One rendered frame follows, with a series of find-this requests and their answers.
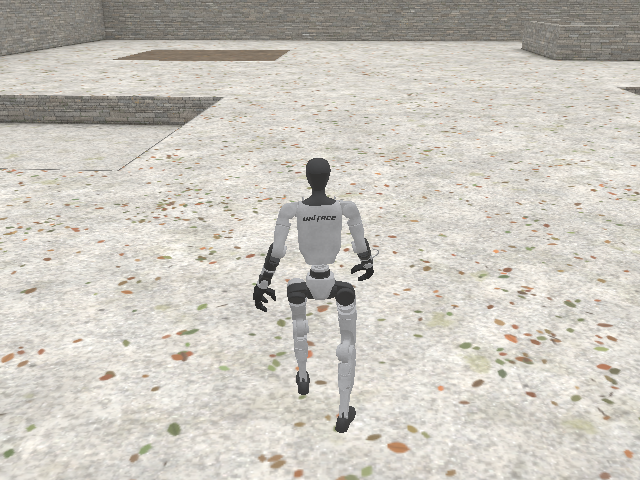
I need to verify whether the robot right forearm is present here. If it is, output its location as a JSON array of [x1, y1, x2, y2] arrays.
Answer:
[[357, 238, 373, 269]]

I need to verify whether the robot right upper arm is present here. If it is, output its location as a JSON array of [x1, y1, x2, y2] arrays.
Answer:
[[339, 200, 368, 254]]

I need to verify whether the robot right shin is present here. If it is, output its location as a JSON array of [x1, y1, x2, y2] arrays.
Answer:
[[338, 345, 356, 419]]

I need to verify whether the robot right thigh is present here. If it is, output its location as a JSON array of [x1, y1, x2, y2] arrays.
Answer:
[[334, 280, 357, 363]]

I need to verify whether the right robot hand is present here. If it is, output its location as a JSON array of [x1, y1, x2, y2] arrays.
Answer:
[[351, 263, 374, 281]]

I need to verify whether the robot left upper arm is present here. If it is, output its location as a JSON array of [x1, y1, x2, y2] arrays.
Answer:
[[271, 202, 298, 259]]

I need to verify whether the robot left forearm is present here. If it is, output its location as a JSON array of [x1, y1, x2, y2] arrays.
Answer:
[[257, 243, 280, 289]]

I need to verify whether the left robot hand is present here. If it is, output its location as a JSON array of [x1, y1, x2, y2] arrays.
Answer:
[[253, 284, 276, 312]]

